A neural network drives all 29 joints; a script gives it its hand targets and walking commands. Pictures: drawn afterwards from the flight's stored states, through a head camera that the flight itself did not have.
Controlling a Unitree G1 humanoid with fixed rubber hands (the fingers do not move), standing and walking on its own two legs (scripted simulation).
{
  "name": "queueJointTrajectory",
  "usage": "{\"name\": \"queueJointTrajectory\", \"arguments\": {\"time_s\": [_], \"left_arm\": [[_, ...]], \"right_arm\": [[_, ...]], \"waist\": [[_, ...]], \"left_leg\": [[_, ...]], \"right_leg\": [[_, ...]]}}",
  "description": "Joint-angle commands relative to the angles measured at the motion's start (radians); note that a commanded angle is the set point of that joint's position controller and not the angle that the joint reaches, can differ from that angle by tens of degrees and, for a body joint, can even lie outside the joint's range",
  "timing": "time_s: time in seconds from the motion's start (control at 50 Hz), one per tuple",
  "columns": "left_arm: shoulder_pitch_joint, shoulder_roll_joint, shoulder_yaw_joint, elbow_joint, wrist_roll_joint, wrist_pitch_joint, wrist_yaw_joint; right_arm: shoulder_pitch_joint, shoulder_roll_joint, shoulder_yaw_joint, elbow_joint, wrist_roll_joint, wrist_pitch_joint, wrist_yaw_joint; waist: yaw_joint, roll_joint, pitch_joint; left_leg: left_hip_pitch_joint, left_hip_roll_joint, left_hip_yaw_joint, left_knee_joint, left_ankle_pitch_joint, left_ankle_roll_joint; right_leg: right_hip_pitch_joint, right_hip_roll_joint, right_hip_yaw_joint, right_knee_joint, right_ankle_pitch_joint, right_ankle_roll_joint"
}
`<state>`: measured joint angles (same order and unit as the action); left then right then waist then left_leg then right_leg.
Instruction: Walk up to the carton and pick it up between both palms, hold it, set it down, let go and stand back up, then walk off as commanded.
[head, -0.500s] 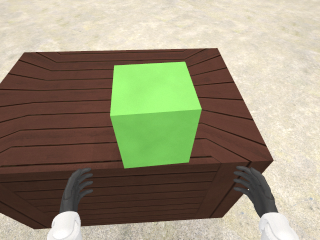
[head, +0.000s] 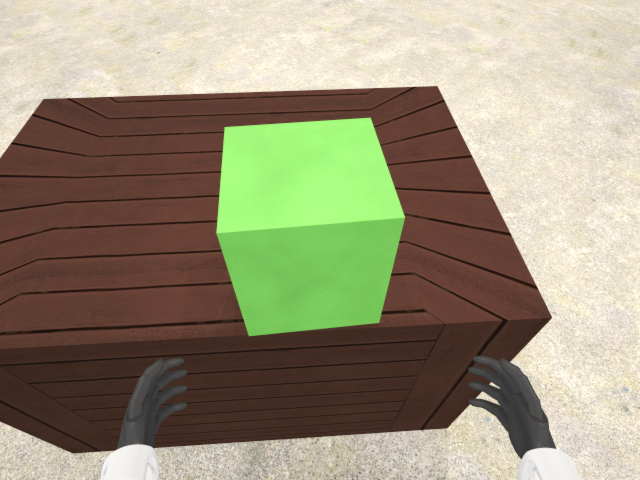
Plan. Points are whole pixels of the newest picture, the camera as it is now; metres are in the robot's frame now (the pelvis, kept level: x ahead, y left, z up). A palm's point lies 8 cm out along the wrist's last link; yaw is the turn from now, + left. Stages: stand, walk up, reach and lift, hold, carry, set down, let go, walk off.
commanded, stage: set down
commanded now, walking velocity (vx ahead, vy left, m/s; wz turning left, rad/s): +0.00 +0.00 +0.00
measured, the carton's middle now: (307, 231) +0.45 +0.05 +0.02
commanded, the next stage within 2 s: let go in 0.92 s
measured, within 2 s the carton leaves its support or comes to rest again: neither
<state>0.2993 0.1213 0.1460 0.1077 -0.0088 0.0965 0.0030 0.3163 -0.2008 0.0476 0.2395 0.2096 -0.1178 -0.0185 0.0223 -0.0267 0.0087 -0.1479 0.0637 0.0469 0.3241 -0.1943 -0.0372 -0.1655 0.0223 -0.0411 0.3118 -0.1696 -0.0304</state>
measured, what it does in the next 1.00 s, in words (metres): stands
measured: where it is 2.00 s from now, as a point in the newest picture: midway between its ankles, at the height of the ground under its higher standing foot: outside the picture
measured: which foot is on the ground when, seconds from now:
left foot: down 0.00-1.00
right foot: down 0.00-1.00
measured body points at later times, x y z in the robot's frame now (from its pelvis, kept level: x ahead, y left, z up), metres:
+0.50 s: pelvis +0.01 +0.00 +0.00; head +0.05 +0.01 +0.45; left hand +0.18 +0.25 -0.06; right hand +0.18 -0.22 -0.06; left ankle -0.02 +0.14 -0.75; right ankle +0.00 -0.10 -0.75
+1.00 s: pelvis +0.03 +0.00 +0.00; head +0.07 +0.01 +0.45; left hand +0.18 +0.25 -0.08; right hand +0.18 -0.23 -0.09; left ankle -0.02 +0.14 -0.75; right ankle +0.00 -0.10 -0.75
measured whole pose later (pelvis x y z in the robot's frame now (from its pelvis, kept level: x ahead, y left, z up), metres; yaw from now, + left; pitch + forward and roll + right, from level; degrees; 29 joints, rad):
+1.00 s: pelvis +0.03 +0.00 +0.00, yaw +0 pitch +3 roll +0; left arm 0.28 0.14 0.14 0.38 -0.01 0.10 -0.03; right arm 0.26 -0.20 0.01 0.65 0.10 -0.27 -0.01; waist 0.01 0.00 0.02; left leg -0.15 0.06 0.05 0.32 -0.23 -0.04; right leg -0.17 0.02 -0.04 0.31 -0.20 -0.03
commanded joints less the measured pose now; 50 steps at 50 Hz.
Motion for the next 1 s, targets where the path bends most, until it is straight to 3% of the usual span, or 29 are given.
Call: {"name": "queueJointTrajectory", "arguments": {"time_s": [0.0, 0.16, 0.46, 0.7, 0.98], "left_arm": [[0.016, 0.141, -0.111, 0.002, -0.009, -0.022, -0.013], [-0.019, 0.158, -0.115, 0.055, -0.006, -0.024, -0.012], [-0.046, 0.173, -0.113, 0.161, 0.025, -0.025, -0.03], [-0.103, 0.181, -0.112, 0.235, 0.036, -0.024, -0.041], [-0.153, 0.167, -0.113, 0.28, 0.034, -0.016, -0.025]], "right_arm": [[0.019, -0.077, -0.051, -0.002, -0.106, -0.045, 0.009], [-0.008, -0.062, -0.056, 0.057, -0.139, -0.056, 0.012], [-0.051, -0.051, -0.051, 0.231, -0.176, -0.124, 0.011], [-0.116, -0.056, -0.053, 0.338, -0.212, -0.174, 0.007], [-0.186, -0.089, -0.07, 0.448, -0.213, -0.188, 0.026]], "waist": [[-0.023, 0.028, -0.025], [-0.03, 0.027, -0.034], [-0.042, 0.057, -0.051], [-0.044, 0.039, -0.056], [-0.034, 0.04, -0.058]], "left_leg": [[0.2, -0.078, 0.019, -0.027, 0.187, -0.006], [0.188, -0.076, 0.021, -0.019, 0.155, -0.001], [0.214, -0.073, 0.023, 0.023, 0.243, -0.016], [0.208, -0.074, 0.032, 0.044, 0.266, -0.015], [0.188, -0.072, 0.037, 0.043, 0.258, -0.014]], "right_leg": [[0.041, -0.009, 0.036, -0.106, 0.011, 0.0], [0.034, -0.015, 0.036, -0.09, 0.013, 0.004], [0.032, -0.005, 0.016, -0.059, 0.149, 0.013], [0.033, -0.002, 0.007, -0.029, 0.228, 0.025], [0.033, 0.0, -0.001, -0.015, 0.228, 0.014]]}}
